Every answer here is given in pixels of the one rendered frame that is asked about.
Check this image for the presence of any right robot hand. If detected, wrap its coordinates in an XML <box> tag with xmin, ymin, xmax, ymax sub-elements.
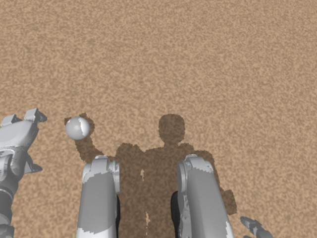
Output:
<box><xmin>240</xmin><ymin>216</ymin><xmax>274</xmax><ymax>238</ymax></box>

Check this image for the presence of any left robot hand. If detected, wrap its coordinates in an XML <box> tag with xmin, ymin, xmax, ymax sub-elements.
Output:
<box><xmin>0</xmin><ymin>108</ymin><xmax>47</xmax><ymax>174</ymax></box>

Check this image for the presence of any left robot arm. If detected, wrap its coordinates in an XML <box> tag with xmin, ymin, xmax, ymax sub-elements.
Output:
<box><xmin>0</xmin><ymin>147</ymin><xmax>27</xmax><ymax>238</ymax></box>

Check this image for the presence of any ball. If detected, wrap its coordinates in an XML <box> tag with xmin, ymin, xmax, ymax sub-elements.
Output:
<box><xmin>65</xmin><ymin>117</ymin><xmax>90</xmax><ymax>140</ymax></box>

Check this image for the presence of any right robot foot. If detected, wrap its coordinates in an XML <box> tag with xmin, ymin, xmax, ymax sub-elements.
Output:
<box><xmin>170</xmin><ymin>191</ymin><xmax>181</xmax><ymax>238</ymax></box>

